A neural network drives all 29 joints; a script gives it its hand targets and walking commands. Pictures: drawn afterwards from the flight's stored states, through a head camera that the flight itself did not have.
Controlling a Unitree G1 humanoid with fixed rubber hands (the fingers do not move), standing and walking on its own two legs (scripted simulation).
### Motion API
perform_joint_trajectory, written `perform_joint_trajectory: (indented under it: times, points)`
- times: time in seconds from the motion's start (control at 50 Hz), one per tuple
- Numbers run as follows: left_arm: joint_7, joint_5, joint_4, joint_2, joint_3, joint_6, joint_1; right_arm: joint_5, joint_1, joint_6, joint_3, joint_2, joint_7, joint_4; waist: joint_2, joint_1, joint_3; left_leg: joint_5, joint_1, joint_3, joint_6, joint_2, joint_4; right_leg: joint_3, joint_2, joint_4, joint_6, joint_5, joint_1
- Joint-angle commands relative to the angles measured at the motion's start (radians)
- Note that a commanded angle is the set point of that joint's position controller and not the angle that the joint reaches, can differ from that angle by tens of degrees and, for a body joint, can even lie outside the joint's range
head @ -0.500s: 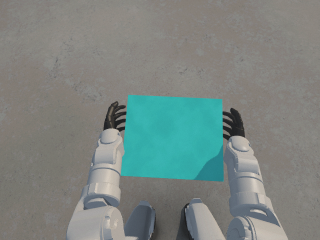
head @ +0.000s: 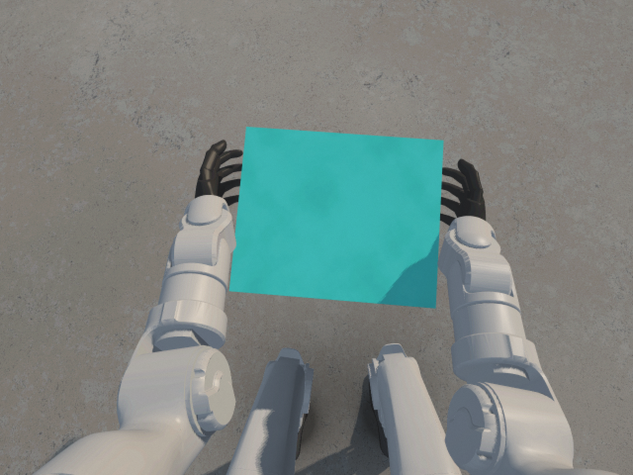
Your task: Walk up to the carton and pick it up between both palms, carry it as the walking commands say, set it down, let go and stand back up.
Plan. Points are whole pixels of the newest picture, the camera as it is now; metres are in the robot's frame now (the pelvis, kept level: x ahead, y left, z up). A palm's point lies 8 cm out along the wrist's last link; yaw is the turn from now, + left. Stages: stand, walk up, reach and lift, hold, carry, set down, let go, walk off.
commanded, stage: set down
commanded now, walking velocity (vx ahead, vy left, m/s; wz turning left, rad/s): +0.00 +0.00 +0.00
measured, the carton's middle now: (335, 225) +0.44 +0.00 -0.14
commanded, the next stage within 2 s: none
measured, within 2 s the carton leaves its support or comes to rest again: neither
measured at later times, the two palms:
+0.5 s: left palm (233, 210) +0.47 +0.16 -0.13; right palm (446, 223) +0.44 -0.17 -0.14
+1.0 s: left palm (247, 213) +0.50 +0.16 -0.22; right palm (430, 226) +0.47 -0.17 -0.23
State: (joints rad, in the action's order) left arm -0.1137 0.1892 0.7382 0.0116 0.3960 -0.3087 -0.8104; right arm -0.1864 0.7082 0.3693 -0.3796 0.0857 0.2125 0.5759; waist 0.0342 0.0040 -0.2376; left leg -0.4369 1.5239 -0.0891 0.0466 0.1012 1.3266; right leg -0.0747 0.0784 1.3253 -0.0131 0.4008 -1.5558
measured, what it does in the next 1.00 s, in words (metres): lowers itself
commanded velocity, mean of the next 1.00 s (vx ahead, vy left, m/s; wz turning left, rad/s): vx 0.00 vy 0.00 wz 0.00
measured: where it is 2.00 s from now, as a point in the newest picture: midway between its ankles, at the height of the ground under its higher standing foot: (339, 430)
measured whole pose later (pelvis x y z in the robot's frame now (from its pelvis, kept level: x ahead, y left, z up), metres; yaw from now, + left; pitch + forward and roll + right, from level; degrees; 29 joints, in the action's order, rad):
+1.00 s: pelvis -0.03 +0.01 -0.14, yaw +1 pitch +41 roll +2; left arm -0.18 0.08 0.82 0.15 0.35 -0.30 -1.18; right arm -0.12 1.11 0.37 -0.38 -0.06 0.23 0.67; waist 0.03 0.01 0.00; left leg -0.53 2.01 -0.06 0.07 0.14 1.81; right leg -0.09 0.12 1.81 -0.05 0.48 -2.04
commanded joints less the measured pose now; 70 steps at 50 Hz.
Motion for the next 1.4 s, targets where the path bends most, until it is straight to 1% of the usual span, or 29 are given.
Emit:
perform_joint_trajectory:
  times: [0.0, 0.08, 0.28, 0.3, 0.34, 0.36, 0.38, 0.4, 0.42, 0.44, 0.48, 0.5, 0.54, 0.58, 0.6, 0.68, 0.76, 0.84, 0.86, 0.92, 0.98, 1.02, 1.08, 1.1, 1.14, 1.18, 1.28, 1.3, 1.38]
  points:
    - [0.400, -0.149, 0.056, -1.072, -0.496, -0.003, -0.590, 0.164, 0.802, -0.062, 0.605, 0.981, -0.390, -0.052, -0.048, 0.022, -0.944, 0.128, -0.291, 0.117, -0.041, 0.076, -0.116, 0.078, 0.052, -0.128, -0.039, -0.192, 0.661]
    - [0.372, -0.208, -0.081, -1.048, -0.577, 0.025, -0.678, 0.177, 0.767, -0.073, 0.606, 0.978, -0.385, -0.038, -0.026, 0.043, -1.052, 0.236, -0.322, 0.108, -0.029, 0.078, -0.072, 0.098, 0.067, -0.050, -0.031, -0.299, 0.646]
    - [0.321, -0.190, 0.016, -1.055, -0.530, 0.018, -0.668, 0.213, 0.917, -0.089, 0.599, 0.891, -0.392, -0.051, -0.010, 0.007, -1.045, 0.241, -0.311, 0.111, -0.020, 0.077, 0.002, 0.122, 0.065, 0.046, -0.030, -0.249, 0.459]
    - [0.313, -0.208, -0.025, -1.051, -0.566, 0.022, -0.720, 0.202, 0.890, -0.085, 0.565, 0.898, -0.389, -0.022, -0.003, 0.052, -1.051, 0.225, -0.320, 0.106, -0.020, 0.076, 0.008, 0.129, 0.069, 0.050, -0.022, -0.237, 0.442]
    - [0.310, -0.203, -0.048, -1.028, -0.558, 0.032, -0.758, 0.204, 0.904, -0.093, 0.572, 0.898, -0.391, -0.040, 0.003, 0.019, -1.108, 0.250, -0.293, 0.122, -0.016, 0.078, 0.044, 0.103, 0.070, 0.071, -0.016, -0.269, 0.470]
    - [0.305, -0.226, -0.051, -1.031, -0.564, 0.032, -0.767, 0.187, 0.881, -0.087, 0.565, 0.901, -0.390, -0.020, -0.037, 0.055, -1.117, 0.256, -0.303, 0.118, -0.016, 0.085, 0.047, 0.138, 0.079, 0.083, -0.024, -0.278, 0.459]
    - [0.305, -0.223, -0.036, -1.033, -0.584, 0.022, -0.771, 0.192, 0.887, -0.082, 0.552, 0.890, -0.386, -0.002, 0.019, 0.067, -1.127, 0.218, -0.274, 0.118, -0.012, 0.078, 0.062, 0.130, 0.073, 0.099, -0.017, -0.251, 0.455]
    - [0.299, -0.207, -0.029, -1.017, -0.538, 0.024, -0.728, 0.201, 0.887, -0.074, 0.556, 0.927, -0.394, 0.044, -0.005, 0.016, -1.083, 0.237, -0.315, 0.118, -0.017, 0.084, 0.056, 0.128, 0.069, 0.093, -0.026, -0.244, 0.413]
    - [0.292, -0.218, -0.034, -1.021, -0.560, 0.026, -0.770, 0.201, 0.938, -0.084, 0.543, 0.873, -0.398, -0.007, 0.012, 0.052, -1.094, 0.235, -0.304, 0.102, -0.018, 0.073, 0.067, 0.142, 0.077, 0.129, -0.019, -0.236, 0.353]
    - [0.294, -0.194, -0.025, -1.030, -0.546, 0.020, -0.781, 0.189, 0.939, -0.084, 0.523, 0.877, -0.396, 0.013, 0.027, 0.029, -1.074, 0.245, -0.301, 0.110, -0.009, 0.080, 0.067, 0.132, 0.075, 0.124, -0.017, -0.232, 0.338]
    - [0.290, -0.223, -0.014, -1.034, -0.552, 0.021, -0.820, 0.186, 0.983, -0.089, 0.504, 0.840, -0.397, 0.002, -0.010, 0.076, -1.063, 0.217, -0.299, 0.099, -0.011, 0.076, 0.079, 0.154, 0.078, 0.138, -0.017, -0.195, 0.300]
    - [0.286, -0.221, -0.043, -1.035, -0.577, 0.021, -0.847, 0.200, 0.990, -0.091, 0.537, 0.856, -0.395, -0.019, 0.036, 0.047, -1.143, 0.247, -0.299, 0.119, -0.007, 0.080, 0.103, 0.152, 0.081, 0.161, -0.012, -0.237, 0.328]
    - [0.277, -0.234, -0.064, -1.021, -0.556, 0.031, -0.865, 0.214, 1.008, -0.085, 0.544, 0.891, -0.393, -0.003, 0.009, 0.025, -1.130, 0.270, -0.282, 0.125, -0.008, 0.080, 0.128, 0.135, 0.076, 0.172, -0.015, -0.249, 0.322]
    - [0.272, -0.239, -0.070, -1.008, -0.572, 0.027, -0.918, 0.198, 1.013, -0.082, 0.525, 0.861, -0.386, 0.006, 0.014, 0.051, -1.157, 0.235, -0.264, 0.131, -0.006, 0.084, 0.154, 0.138, 0.076, 0.184, -0.012, -0.225, 0.305]
    - [0.274, -0.224, -0.010, -1.036, -0.560, 0.012, -0.858, 0.221, 1.083, -0.094, 0.549, 0.818, -0.385, -0.052, 0.047, 0.026, -1.177, 0.242, -0.272, 0.132, -0.006, 0.083, 0.167, 0.142, 0.074, 0.211, -0.016, -0.223, 0.293]
    - [0.275, -0.258, -0.057, -0.998, -0.567, 0.022, -0.947, 0.216, 1.064, -0.078, 0.537, 0.869, -0.370, -0.005, 0.002, 0.043, -1.229, 0.210, -0.206, 0.164, -0.007, 0.085, 0.218, 0.136, 0.074, 0.229, -0.017, -0.230, 0.366]
    - [0.294, -0.232, 0.005, -0.967, -0.513, 0.015, -0.923, 0.208, 1.063, -0.072, 0.539, 0.867, -0.365, 0.021, -0.034, -0.006, -1.145, 0.203, -0.086, 0.169, -0.014, 0.083, 0.239, 0.128, 0.076, 0.253, -0.030, -0.249, 0.338]
    - [0.305, -0.255, 0.017, -0.973, -0.509, 0.015, -0.957, 0.210, 1.162, -0.081, 0.536, 0.843, -0.343, -0.031, -0.052, 0.038, -1.166, 0.201, -0.072, 0.162, -0.015, 0.083, 0.274, 0.145, 0.073, 0.289, -0.035, -0.245, 0.331]
    - [0.311, -0.238, 0.017, -0.934, -0.474, 0.017, -0.963, 0.221, 1.181, -0.079, 0.547, 0.842, -0.343, -0.037, -0.059, -0.011, -1.132, 0.190, -0.019, 0.173, -0.022, 0.084, 0.290, 0.116, 0.064, 0.279, -0.032, -0.221, 0.304]
    - [0.312, -0.243, 0.004, -0.908, -0.489, 0.014, -1.016, 0.244, 1.248, -0.076, 0.552, 0.841, -0.337, -0.056, -0.047, -0.013, -1.229, 0.164, -0.001, 0.191, -0.027, 0.084, 0.315, 0.128, 0.064, 0.318, -0.037, -0.230, 0.355]
    - [0.309, -0.286, -0.063, -0.882, -0.534, 0.022, -1.100, 0.217, 1.235, -0.063, 0.546, 0.858, -0.329, -0.028, -0.123, 0.047, -1.298, 0.147, -0.031, 0.167, -0.031, 0.086, 0.334, 0.165, 0.069, 0.347, -0.038, -0.217, 0.353]
    - [0.312, -0.303, -0.098, -0.870, -0.583, 0.004, -1.159, 0.253, 1.281, -0.065, 0.560, 0.774, -0.326, -0.075, -0.001, 0.040, -1.410, 0.182, -0.074, 0.192, -0.015, 0.083, 0.352, 0.148, 0.060, 0.358, -0.027, -0.259, 0.387]
    - [0.293, -0.342, -0.158, -0.833, -0.624, -0.008, -1.255, 0.286, 1.381, -0.047, 0.607, 0.756, -0.327, -0.153, -0.038, 0.048, -1.651, 0.180, -0.205, 0.184, -0.009, 0.073, 0.382, 0.180, 0.056, 0.403, -0.021, -0.246, 0.472]
    - [0.294, -0.331, -0.161, -0.823, -0.601, -0.015, -1.222, 0.328, 1.442, -0.038, 0.653, 0.746, -0.330, -0.182, -0.043, -0.007, -1.712, 0.187, -0.229, 0.197, -0.021, 0.070, 0.396, 0.157, 0.042, 0.398, -0.023, -0.232, 0.536]
    - [0.289, -0.336, -0.188, -0.779, -0.601, -0.035, -1.246, 0.363, 1.501, -0.024, 0.683, 0.685, -0.322, -0.243, -0.059, -0.031, -1.859, 0.221, -0.288, 0.199, -0.026, 0.059, 0.410, 0.153, 0.032, 0.417, -0.023, -0.274, 0.649]
    - [0.281, -0.353, -0.287, -0.761, -0.675, -0.047, -1.260, 0.398, 1.468, -0.010, 0.734, 0.699, -0.302, -0.272, -0.069, 0.002, -1.847, 0.307, -0.298, 0.204, -0.024, 0.051, 0.443, 0.167, 0.064, 0.468, -0.028, -0.417, 0.709]
    - [0.265, -0.414, -0.328, -0.739, -0.704, -0.044, -1.402, 0.434, 1.565, -0.012, 0.708, 0.677, -0.296, -0.242, -0.027, 0.003, -1.812, 0.280, -0.306, 0.204, -0.021, 0.046, 0.478, 0.164, 0.050, 0.504, -0.025, -0.334, 0.585]
    - [0.264, -0.420, -0.310, -0.740, -0.701, -0.047, -1.430, 0.445, 1.575, -0.013, 0.706, 0.689, -0.290, -0.228, -0.034, 0.024, -1.780, 0.238, -0.274, 0.199, -0.029, 0.040, 0.480, 0.166, 0.054, 0.497, -0.020, -0.307, 0.577]
    - [0.270, -0.395, -0.157, -0.743, -0.629, -0.029, -1.416, 0.421, 1.606, -0.031, 0.643, 0.672, -0.287, -0.124, -0.029, -0.005, -1.532, 0.145, -0.128, 0.212, -0.036, 0.037, 0.493, 0.135, 0.045, 0.489, -0.013, -0.221, 0.480]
